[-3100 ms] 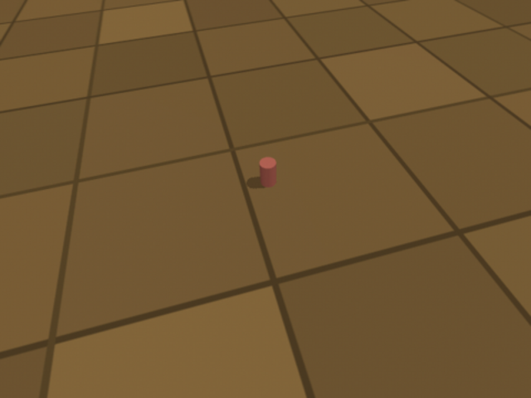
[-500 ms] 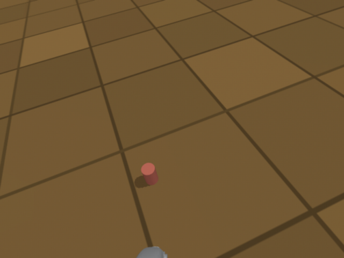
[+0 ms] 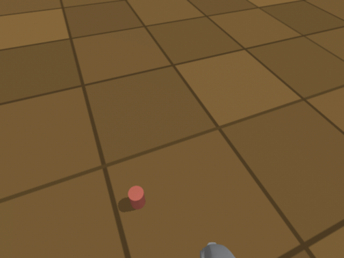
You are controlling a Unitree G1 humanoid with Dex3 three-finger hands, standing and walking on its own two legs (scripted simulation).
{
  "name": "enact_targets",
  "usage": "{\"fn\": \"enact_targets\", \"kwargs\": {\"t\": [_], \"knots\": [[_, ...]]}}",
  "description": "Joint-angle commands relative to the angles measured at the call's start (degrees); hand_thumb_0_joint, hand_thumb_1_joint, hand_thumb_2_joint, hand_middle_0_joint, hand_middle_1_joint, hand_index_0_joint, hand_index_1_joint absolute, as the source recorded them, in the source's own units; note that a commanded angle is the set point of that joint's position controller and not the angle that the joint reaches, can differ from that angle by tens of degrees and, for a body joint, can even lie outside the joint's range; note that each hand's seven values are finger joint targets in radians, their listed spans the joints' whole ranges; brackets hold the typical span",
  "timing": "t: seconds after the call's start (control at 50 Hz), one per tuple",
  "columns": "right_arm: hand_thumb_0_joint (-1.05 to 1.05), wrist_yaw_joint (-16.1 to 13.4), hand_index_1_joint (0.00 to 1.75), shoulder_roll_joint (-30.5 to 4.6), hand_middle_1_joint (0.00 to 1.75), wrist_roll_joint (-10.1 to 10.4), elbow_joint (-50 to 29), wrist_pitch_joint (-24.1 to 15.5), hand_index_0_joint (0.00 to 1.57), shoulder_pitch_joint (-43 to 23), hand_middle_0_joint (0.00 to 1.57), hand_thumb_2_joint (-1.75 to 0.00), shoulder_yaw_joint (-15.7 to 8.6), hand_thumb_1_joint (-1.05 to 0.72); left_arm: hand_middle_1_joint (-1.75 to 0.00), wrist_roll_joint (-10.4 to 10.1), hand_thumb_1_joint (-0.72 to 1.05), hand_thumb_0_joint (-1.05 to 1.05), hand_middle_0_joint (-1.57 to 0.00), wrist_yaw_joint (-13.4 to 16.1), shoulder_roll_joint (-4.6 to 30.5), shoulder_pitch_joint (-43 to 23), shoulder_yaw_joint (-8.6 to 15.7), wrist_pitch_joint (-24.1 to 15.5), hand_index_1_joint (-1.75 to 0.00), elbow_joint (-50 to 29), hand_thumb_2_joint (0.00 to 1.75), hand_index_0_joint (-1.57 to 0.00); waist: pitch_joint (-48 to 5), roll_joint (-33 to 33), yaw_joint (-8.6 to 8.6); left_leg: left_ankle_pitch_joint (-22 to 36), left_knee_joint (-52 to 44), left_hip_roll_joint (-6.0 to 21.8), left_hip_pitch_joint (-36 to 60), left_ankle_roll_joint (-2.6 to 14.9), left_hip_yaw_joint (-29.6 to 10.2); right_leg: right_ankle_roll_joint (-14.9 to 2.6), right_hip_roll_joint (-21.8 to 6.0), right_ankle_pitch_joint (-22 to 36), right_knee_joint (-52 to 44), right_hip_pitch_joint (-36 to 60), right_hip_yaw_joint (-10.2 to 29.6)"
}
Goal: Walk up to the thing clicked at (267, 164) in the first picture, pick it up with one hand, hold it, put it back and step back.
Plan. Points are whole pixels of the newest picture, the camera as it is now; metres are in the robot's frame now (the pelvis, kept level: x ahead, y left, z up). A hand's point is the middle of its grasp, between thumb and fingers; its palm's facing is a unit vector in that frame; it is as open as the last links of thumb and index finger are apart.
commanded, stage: walk up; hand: left
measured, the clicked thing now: (137, 197) +0.52 +0.20 -0.70
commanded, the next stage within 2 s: none
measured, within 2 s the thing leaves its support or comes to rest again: neither
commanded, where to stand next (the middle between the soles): +0.19 -0.02 m, yaw -1 degrees
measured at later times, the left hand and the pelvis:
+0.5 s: hand (83, 243) +0.19 +0.24 -0.13, palm faces -0.05 -0.90 -0.43, open 7.4 cm; pelvis +0.11 -0.03 -0.01, yaw -1 degrees
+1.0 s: hand (80, 255) +0.16 +0.25 -0.16, palm faces +0.01 -0.94 -0.34, open 7.4 cm; pelvis +0.13 -0.01 +0.00, yaw +1 degrees
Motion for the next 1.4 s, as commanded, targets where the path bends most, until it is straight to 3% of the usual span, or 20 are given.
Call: {"fn": "enact_targets", "kwargs": {"t": [0.0,0.1,0.16,0.18,0.2,0.22,0.3,0.34,0.4,0.48,0.54,0.56,0.58,0.6,0.62,0.68,0.72,0.8,1.0,1.38], "knots": [[0.00,-1.3,0.30,-16.2,0.30,-0.2,-4.2,-0.8,0.20,2.4,0.20,-0.90,-5.6,-0.90,-0.30,0.4,0.90,0.00,-0.20,-0.1,9.0,-1.7,3.2,-1.0,-0.30,-4.9,0.90,-0.20,-1.8,11.3,-1.88,22.4,-9.7,14.3,4.4,11.88,-9.2,1.13,-2.5,2.2,-9.1,-3.0,-3.0],[0.00,-0.9,0.30,-16.4,0.30,-0.2,-5.7,0.4,0.20,0.0,0.20,-0.90,-5.4,-0.90,-0.30,0.5,0.90,0.00,-0.20,0.0,7.8,-0.6,3.7,-1.9,-0.30,-4.1,0.90,-0.20,-3.2,11.7,-0.22,17.8,-4.0,12.8,-1.7,9.69,-7.8,-0.21,0.7,6.5,-19.6,9.3,-6.2],[0.00,-1.0,0.30,-11.6,0.30,0.5,-6.6,1.0,0.20,0.2,0.20,-0.90,-3.5,-0.90,-0.30,0.9,0.90,0.00,-0.20,1.3,10.9,8.4,5.2,-2.7,-0.30,-0.8,0.90,-0.20,-8.9,-1.0,5.15,10.9,15.0,7.1,-8.3,5.42,-3.4,-1.91,0.8,8.9,-29.1,27.3,-3.1],[0.00,-1.0,0.30,-8.4,0.30,0.7,-7.3,0.9,0.20,3.3,0.20,-0.90,-2.3,-0.90,-0.30,1.5,0.90,0.00,-0.20,2.0,15.8,10.3,6.7,-3.1,-0.30,-1.3,0.90,-0.20,-12.8,-12.8,5.13,-1.4,28.2,1.5,-16.9,2.27,0.0,-5.70,-11.0,6.3,-33.2,33.8,14.7],[0.00,-1.3,0.30,-9.0,0.30,0.4,-5.8,1.8,0.20,5.4,0.20,-0.90,-2.2,-0.90,-0.30,0.9,0.90,0.00,-0.20,2.2,17.0,8.4,6.4,-3.1,-0.30,-3.1,0.90,-0.20,-9.9,-10.7,3.95,-15.8,33.3,-2.4,-22.8,0.44,-3.5,-10.11,-20.5,3.1,-38.9,31.6,30.1],[0.00,-2.0,0.30,-14.4,0.30,0.1,-4.5,2.5,0.20,4.6,0.20,-0.90,-3.8,-0.90,-0.30,0.4,0.90,0.00,-0.20,2.1,17.9,5.0,6.5,-2.6,-0.30,-3.5,0.90,-0.20,-8.1,-7.9,3.76,-19.5,37.4,0.6,-22.6,0.64,-5.8,-15.74,-22.7,-1.0,-38.1,27.5,32.8],[0.00,-1.6,0.30,-12.7,0.30,0.6,-1.1,3.0,0.20,4.1,0.20,-0.90,-3.6,-0.90,-0.30,0.0,0.90,0.00,-0.20,2.6,12.7,0.9,4.4,-2.4,-0.30,-4.2,0.90,-0.20,-3.6,-5.7,1.20,-10.1,33.8,2.7,-19.8,-0.39,-8.5,-10.28,-11.9,9.3,-37.1,17.8,11.3],[0.00,-1.5,0.30,-11.9,0.30,0.1,-0.1,3.3,0.20,4.7,0.20,-0.90,-3.4,-0.90,-0.30,0.5,0.90,0.00,-0.20,2.7,12.0,-0.5,4.0,-2.4,-0.30,-4.5,0.90,-0.20,-4.1,-6.0,0.81,-7.4,31.2,1.8,-15.9,-1.25,-6.9,-10.40,-9.8,15.4,-35.8,13.6,6.3],[0.00,-1.7,0.30,-10.1,0.30,0.0,1.3,3.5,0.20,2.5,0.20,-0.90,-2.8,-0.90,-0.30,1.1,0.90,0.00,-0.20,3.0,10.2,-2.0,3.2,-1.7,-0.30,-4.7,0.90,-0.20,-5.0,-6.8,0.95,-5.2,20.5,1.9,-12.7,-2.60,-5.0,-9.99,-8.1,20.7,-33.7,12.4,1.5],[0.00,-2.5,0.30,-10.0,0.30,0.0,2.5,3.2,0.20,-1.3,0.20,-0.90,-2.8,-0.90,-0.30,0.6,0.90,0.00,-0.20,3.0,11.1,-3.6,3.0,-0.4,-0.30,-3.9,0.90,-0.20,-6.8,-7.6,1.63,-0.2,13.2,1.0,-5.9,-2.75,-3.2,-10.00,-10.2,26.5,-28.4,10.0,2.2],[0.00,-3.1,0.30,-11.7,0.30,-0.7,4.5,2.7,0.20,0.4,0.20,-0.90,-3.5,-0.90,-0.30,-0.2,0.90,0.00,-0.20,3.0,10.0,-7.5,2.2,1.0,-0.30,-4.1,0.90,-0.20,-7.4,-3.6,-1.27,7.5,4.0,0.9,1.5,-0.43,-4.4,-6.65,-9.8,14.6,-22.8,4.0,3.2],[0.00,-3.2,0.30,-13.8,0.30,-1.1,4.5,2.5,0.20,-0.7,0.20,-0.90,-3.8,-0.90,-0.30,-0.5,0.90,0.00,-0.20,3.0,8.3,-6.7,1.6,1.5,-0.30,-3.7,0.90,-0.20,-6.6,2.8,-0.77,6.2,-1.2,5.6,0.9,0.68,-11.2,-4.27,-6.9,6.7,-20.0,2.1,1.8],[0.00,-3.2,0.30,-16.4,0.30,-1.5,3.0,2.1,0.20,-5.0,0.20,-0.90,-3.8,-0.90,-0.30,-1.2,0.90,0.00,-0.20,2.9,5.7,-4.1,0.8,2.0,-0.30,-3.0,0.90,-0.20,-6.8,12.1,1.84,2.1,-8.1,14.4,-2.2,4.19,-25.2,-0.97,-0.1,-3.9,-14.3,2.3,-2.1],[0.00,-2.9,0.30,-18.1,0.30,-0.5,2.0,2.1,0.20,-9.6,0.20,-0.90,-3.6,-0.90,-0.30,-1.3,0.90,0.00,-0.20,3.3,7.7,-1.6,1.3,2.6,-0.30,-0.5,0.90,-0.20,-6.7,13.3,2.99,-3.8,-9.6,18.8,-8.1,9.76,-28.9,-0.60,1.8,-12.9,-10.9,8.0,-2.8],[0.00,-2.8,0.30,-17.8,0.30,-0.6,2.2,2.4,0.20,-12.6,0.20,-0.90,-3.6,-0.90,-0.30,-0.9,0.90,0.00,-0.20,3.4,9.3,-1.5,1.7,2.7,-0.30,1.8,0.90,-0.20,-5.1,12.9,3.22,-8.9,-10.1,18.3,-15.5,10.97,-28.2,-0.73,0.2,-12.3,-9.1,13.6,-1.4],[0.00,-2.7,0.30,-13.8,0.30,-0.7,3.4,2.9,0.20,-14.3,0.20,-0.90,-1.9,-0.90,-0.30,-0.4,0.90,0.00,-0.20,2.6,8.5,-2.5,1.9,2.1,-0.30,4.5,0.90,-0.20,-4.2,13.5,3.31,-10.2,-7.7,10.0,-16.1,4.22,-17.1,-1.07,0.8,-3.9,-19.9,16.5,-2.5],[0.00,-2.5,0.30,-13.0,0.30,-0.2,4.3,2.8,0.20,-14.4,0.20,-0.90,-1.5,-0.90,-0.30,-0.1,0.90,0.00,-0.20,2.8,8.4,-2.4,1.4,1.7,-0.30,5.8,0.90,-0.20,-7.6,13.9,2.98,-5.4,-4.4,8.6,-11.4,2.78,-15.3,-0.88,0.4,1.5,-25.2,18.6,-2.1],[0.00,-2.3,0.30,-12.3,0.30,0.1,6.3,3.6,0.20,-15.4,0.20,-0.90,-0.9,-0.90,-0.30,0.4,0.90,0.00,-0.20,2.5,8.6,-7.4,0.8,1.4,-0.30,7.4,0.90,-0.20,-5.0,10.0,1.56,-17.5,-8.7,8.0,-11.4,1.16,-16.1,-0.96,-1.5,-6.2,-29.6,15.5,1.0],[0.00,-2.2,0.30,-11.2,0.30,0.7,11.3,2.8,0.20,-17.1,0.20,-0.90,-0.2,-0.90,-0.30,0.0,0.90,0.00,-0.20,2.6,8.3,-11.3,0.1,-0.1,-0.30,11.5,0.90,-0.20,-8.5,2.2,0.49,10.8,-4.5,6.1,2.4,0.21,-10.8,-0.34,-5.0,10.2,-36.7,15.5,2.1],[0.00,-2.4,0.30,-10.4,0.30,0.0,15.9,3.1,0.20,-19.3,0.20,-0.90,-0.1,-0.90,-0.30,0.2,0.90,0.00,-0.20,2.8,7.4,-15.2,0.4,1.1,-0.30,14.3,0.90,-0.20,-8.0,3.9,1.11,11.4,-11.7,6.7,1.0,-0.95,-10.6,0.76,-4.8,10.9,-40.0,22.7,-0.1]]}}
